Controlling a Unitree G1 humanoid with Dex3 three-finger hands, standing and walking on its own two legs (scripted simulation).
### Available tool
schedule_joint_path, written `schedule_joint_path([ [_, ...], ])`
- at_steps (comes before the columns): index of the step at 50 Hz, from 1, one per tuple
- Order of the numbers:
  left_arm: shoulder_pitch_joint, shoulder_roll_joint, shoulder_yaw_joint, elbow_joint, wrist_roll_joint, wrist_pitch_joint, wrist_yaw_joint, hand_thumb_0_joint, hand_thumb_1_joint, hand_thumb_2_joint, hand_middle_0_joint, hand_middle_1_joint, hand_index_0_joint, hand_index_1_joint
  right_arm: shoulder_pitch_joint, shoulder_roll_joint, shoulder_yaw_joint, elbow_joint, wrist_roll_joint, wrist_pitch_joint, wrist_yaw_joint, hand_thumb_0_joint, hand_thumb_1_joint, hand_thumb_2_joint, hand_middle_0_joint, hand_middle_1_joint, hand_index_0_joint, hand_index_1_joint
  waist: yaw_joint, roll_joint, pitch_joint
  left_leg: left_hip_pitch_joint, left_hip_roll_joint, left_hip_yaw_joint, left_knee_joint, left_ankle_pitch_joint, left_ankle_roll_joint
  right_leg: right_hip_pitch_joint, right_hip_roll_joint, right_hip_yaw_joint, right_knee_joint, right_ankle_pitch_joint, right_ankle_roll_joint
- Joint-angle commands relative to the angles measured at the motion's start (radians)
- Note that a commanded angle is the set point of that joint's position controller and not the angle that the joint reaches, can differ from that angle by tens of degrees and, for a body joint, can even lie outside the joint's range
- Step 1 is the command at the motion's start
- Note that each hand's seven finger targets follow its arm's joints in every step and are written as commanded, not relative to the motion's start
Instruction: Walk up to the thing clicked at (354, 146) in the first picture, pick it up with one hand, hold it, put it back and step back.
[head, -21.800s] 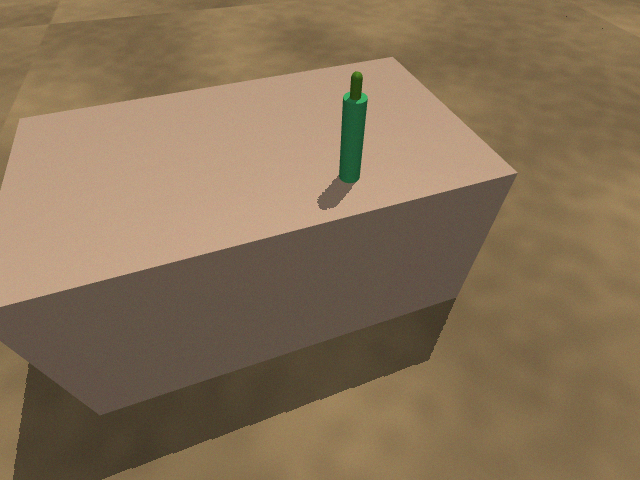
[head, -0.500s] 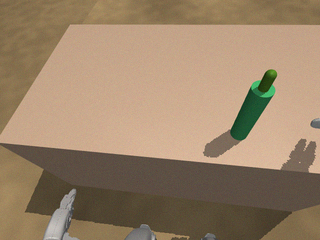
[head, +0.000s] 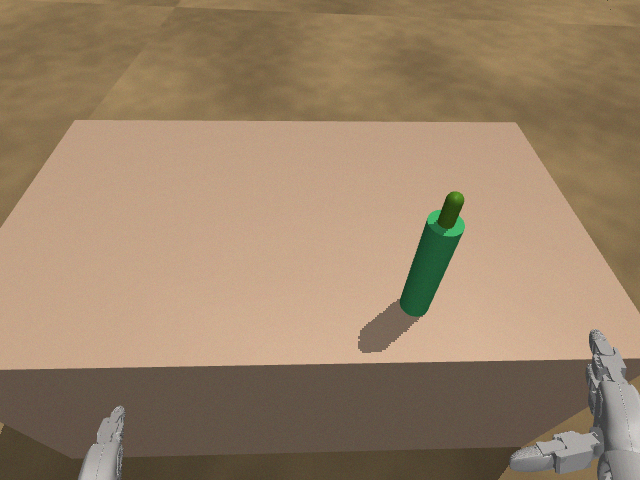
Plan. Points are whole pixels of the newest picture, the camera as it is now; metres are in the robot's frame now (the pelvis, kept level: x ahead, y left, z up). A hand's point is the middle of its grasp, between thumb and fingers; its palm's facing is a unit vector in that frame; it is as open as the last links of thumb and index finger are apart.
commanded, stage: sink last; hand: right
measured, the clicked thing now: (432, 258) +0.45 -0.17 -0.01
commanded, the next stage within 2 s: home in 0.44 s
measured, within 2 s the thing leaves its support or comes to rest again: neither
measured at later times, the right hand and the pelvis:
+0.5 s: hand (570, 473) +0.15 -0.24 +0.02, palm faces +0.34 +0.86 -0.39, open 17.5 cm; pelvis -0.03 +0.02 +0.00, yaw -1 degrees
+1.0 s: hand out of the picture +0.13 -0.17 -0.07, palm faces +0.10 +0.97 -0.21, open 17.4 cm; pelvis -0.04 +0.01 -0.01, yaw +0 degrees
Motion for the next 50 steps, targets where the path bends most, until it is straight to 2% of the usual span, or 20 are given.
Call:
schedule_joint_path([
  [1, 0.017, 0.121, 0.046, -0.208, 0.011, -0.074, 0.026, 0.0, -0.509, 0.054, -0.052, -0.046, -0.052, -0.046, 0.023, -0.17, -0.095, -0.287, 0.003, -0.069, -0.015, 0.0, 0.533, -0.056, 0.052, 0.058, 0.053, 0.058, 0.012, 0.022, -0.117, 0.092, -0.023, 0.037, -0.083, 0.274, 0.018, 0.071, 0.024, -0.039, -0.105, 0.307, -0.019],
  [3, 0.058, 0.083, 0.032, -0.176, 0.012, -0.076, 0.019, 0.0, -0.505, 0.053, -0.05, -0.048, -0.051, -0.046, 0.109, -0.13, -0.071, -0.267, 0.0, -0.061, -0.003, 0.0, 0.552, -0.054, 0.05, 0.059, 0.053, 0.059, 0.005, 0.013, -0.061, 0.073, -0.02, 0.038, -0.09, 0.24, 0.016, 0.036, 0.031, -0.046, -0.112, 0.267, -0.021],
  [6, 0.056, 0.101, 0.048, -0.18, 0.015, -0.09, 0.013, 0.0, -0.509, 0.05, -0.052, -0.053, -0.055, -0.049, 0.144, -0.119, -0.067, -0.335, 0.002, -0.059, 0.009, 0.0, 0.555, -0.054, 0.049, 0.06, 0.052, 0.06, 0.009, -0.01, -0.07, 0.055, -0.017, 0.031, -0.083, 0.245, 0.017, 0.043, 0.038, -0.052, -0.103, 0.265, -0.022],
  [7, 0.044, 0.098, 0.042, -0.184, 0.017, -0.094, 0.016, 0.0, -0.512, 0.05, -0.052, -0.052, -0.055, -0.049, 0.091, -0.143, -0.083, -0.359, 0.001, -0.06, 0.009, 0.0, 0.546, -0.055, 0.05, 0.059, 0.053, 0.059, 0.02, 0.003, -0.072, 0.049, -0.013, 0.027, -0.086, 0.242, 0.012, 0.041, 0.039, -0.05, -0.1, 0.252, -0.024],
  [11, -0.003, 0.173, 0.123, -0.223, 0.024, -0.123, 0.038, 0.0, -0.514, 0.05, -0.053, -0.054, -0.056, -0.051, 0.057, -0.146, -0.102, -0.336, -0.005, -0.056, 0.003, 0.0, 0.541, -0.056, 0.051, 0.059, 0.053, 0.059, 0.041, 0.057, -0.054, 0.019, -0.01, 0.023, -0.095, 0.163, 0.009, 0.044, 0.033, -0.037, -0.1, 0.173, -0.028],
  [13, 0.003, 0.133, 0.089, -0.207, 0.027, -0.132, 0.036, 0.0, -0.515, 0.05, -0.054, -0.057, -0.058, -0.053, 0.081, -0.162, -0.128, -0.294, -0.009, -0.061, 0.0, 0.0, 0.537, -0.057, 0.05, 0.06, 0.053, 0.06, 0.011, 0.057, -0.024, 0.022, 0.004, 0.007, -0.119, 0.086, 0.009, 0.019, 0.042, -0.04, -0.095, 0.124, -0.026],
  [15, 0.0, 0.137, 0.099, -0.219, 0.028, -0.14, 0.04, 0.0, -0.516, 0.045, -0.052, -0.051, -0.056, -0.047, 0.096, -0.169, -0.144, -0.272, -0.012, -0.07, -0.002, 0.0, 0.562, -0.053, 0.048, 0.061, 0.052, 0.061, 0.001, 0.073, -0.034, 0.03, 0.011, -0.004, -0.13, 0.064, 0.007, 0.021, 0.043, -0.041, -0.091, 0.122, -0.023],
  [18, 0.008, 0.085, 0.041, -0.209, 0.03, -0.148, 0.03, 0.0, -0.52, 0.049, -0.052, -0.051, -0.054, -0.048, 0.096, -0.165, -0.139, -0.268, -0.01, -0.091, 0.002, 0.0, 0.574, -0.052, 0.047, 0.061, 0.052, 0.061, -0.013, 0.059, -0.016, 0.027, 0.02, -0.018, -0.142, 0.033, 0.008, 0.003, 0.048, -0.049, -0.088, 0.113, -0.019],
  [19, 0.008, 0.048, -0.001, -0.182, 0.033, -0.149, 0.024, 0.0, -0.527, 0.055, -0.052, -0.051, -0.052, -0.051, 0.091, -0.169, -0.144, -0.281, -0.011, -0.102, 0.004, 0.0, 0.575, -0.052, 0.047, 0.061, 0.052, 0.061, -0.03, 0.035, -0.026, 0.044, 0.031, -0.036, -0.148, 0.035, 0.008, -0.005, 0.055, -0.058, -0.08, 0.119, -0.016],
  [23, -0.039, 0.133, 0.063, -0.234, 0.036, -0.17, 0.027, 0.0, -0.534, 0.068, -0.052, -0.054, -0.049, -0.057, 0.091, -0.196, -0.166, -0.35, -0.008, -0.129, -0.005, 0.0, 0.557, -0.056, 0.048, 0.061, 0.052, 0.061, -0.022, 0.017, -0.079, 0.064, 0.006, 0.0, -0.121, 0.069, 0.014, 0.032, 0.042, -0.043, -0.11, 0.13, -0.017],
  [27, -0.031, 0.151, 0.094, -0.232, 0.036, -0.176, 0.027, 0.0, -0.534, 0.083, -0.053, -0.057, -0.047, -0.063, 0.12, -0.152, -0.134, -0.315, -0.006, -0.143, 0.0, 0.0, 0.515, -0.064, 0.05, 0.06, 0.054, 0.06, -0.003, 0.068, -0.018, 0.038, 0.009, -0.002, -0.15, 0.023, 0.009, 0.028, 0.041, -0.046, -0.115, 0.1, -0.018],
  [28, -0.033, 0.177, 0.121, -0.242, 0.034, -0.178, 0.03, 0.0, -0.454, 0.163, -0.12, -0.137, -0.121, -0.143, 0.129, -0.167, -0.159, -0.282, -0.008, -0.146, -0.001, 0.0, 0.48, -0.1, 0.061, 0.066, 0.061, 0.066, 0.0, 0.093, -0.024, 0.032, 0.005, 0.002, -0.153, 0.016, 0.009, 0.037, 0.037, -0.043, -0.119, 0.098, -0.02],
  [30, -0.005, 0.11, 0.056, -0.242, 0.033, -0.18, 0.018, 0.0, -0.294, 0.323, -0.131, -0.187, -0.133, -0.185, 0.133, -0.12, -0.113, -0.253, -0.008, -0.16, 0.01, 0.0, 0.481, -0.1, 0.061, 0.066, 0.061, 0.066, -0.002, 0.114, 0.022, 0.022, 0.006, 0.002, -0.171, -0.029, 0.01, 0.026, 0.038, -0.045, -0.127, 0.072, -0.019],
  [33, -0.004, 0.037, -0.022, -0.244, 0.031, -0.184, 0.006, 0.0, -0.054, 0.563, -0.139, -0.199, -0.141, -0.199, 0.146, -0.068, -0.046, -0.224, -0.012, -0.174, 0.024, 0.0, 0.522, -0.075, 0.057, 0.059, 0.057, 0.059, -0.007, 0.094, 0.019, 0.025, 0.008, -0.004, -0.164, 0.009, 0.012, 0.025, 0.042, -0.055, -0.123, 0.103, -0.019],
  [35, -0.007, 0.016, -0.046, -0.215, 0.033, -0.189, 0.002, 0.0, 0.106, 0.592, -0.145, -0.208, -0.146, -0.207, 0.121, -0.047, -0.008, -0.202, -0.018, -0.18, 0.031, 0.0, 0.534, -0.067, 0.055, 0.056, 0.055, 0.056, 0.005, 0.07, 0.035, 0.004, 0.007, -0.009, -0.162, -0.003, 0.013, 0.021, 0.042, -0.059, -0.129, 0.085, -0.018],
  [38, -0.05, -0.02, -0.093, -0.15, 0.039, -0.199, -0.01, 0.0, 0.346, 0.626, -0.151, -0.217, -0.151, -0.217, 0.106, -0.035, 0.02, -0.176, -0.026, -0.184, 0.037, 0.0, 0.558, -0.053, 0.053, 0.052, 0.053, 0.052, -0.007, 0.021, 0.03, 0.001, -0.002, 0.003, -0.128, 0.007, 0.016, -0.019, 0.04, -0.054, -0.13, 0.065, -0.019],
  [40, -0.031, 0.051, -0.029, -0.122, 0.046, -0.2, -0.001, 0.0, 0.5, 0.67, -0.159, -0.228, -0.158, -0.229, 0.114, -0.033, 0.039, -0.115, -0.034, -0.173, 0.036, 0.0, 0.522, -0.073, 0.057, 0.059, 0.056, 0.059, 0.024, 0.013, -0.018, -0.004, -0.011, 0.014, -0.098, 0.056, 0.017, -0.003, 0.034, -0.051, -0.12, 0.089, -0.022],
  [42, -0.042, 0.088, -0.005, -0.141, 0.048, -0.207, 0.0, 0.0, 0.583, 0.718, -0.168, -0.242, -0.167, -0.243, 0.063, -0.011, 0.079, -0.111, -0.039, -0.165, 0.037, 0.0, 0.518, -0.075, 0.057, 0.059, 0.057, 0.059, 0.046, 0.021, -0.05, -0.004, -0.022, 0.032, -0.072, 0.089, 0.018, 0.009, 0.023, -0.038, -0.119, 0.106, -0.018],
  [45, -0.075, 0.13, 0.042, -0.183, 0.044, -0.203, 0.009, 0.0, 0.699, 0.786, -0.18, -0.262, -0.179, -0.263, 0.03, -0.032, 0.069, -0.076, -0.048, -0.146, 0.022, 0.0, 0.55, -0.057, 0.054, 0.054, 0.054, 0.054, 0.044, 0.035, -0.125, 0.024, -0.026, 0.043, -0.046, 0.126, 0.02, 0.033, 0.014, -0.018, -0.106, 0.158, -0.012],
  [50, -0.078, 0.03, -0.058, -0.179, 0.044, -0.187, 0.005, 0.0, 0.874, 0.888, -0.198, -0.291, -0.197, -0.292, -0.004, 0.017, 0.135, -0.009, -0.055, -0.121, 0.01, 0.0, 0.577, -0.041, 0.051, 0.049, 0.051, 0.049, 0.022, 0.001, -0.105, 0.024, -0.02, 0.033, -0.031, 0.128, 0.025, -0.005, 0.014, -0.023, -0.087, 0.164, -0.006],
])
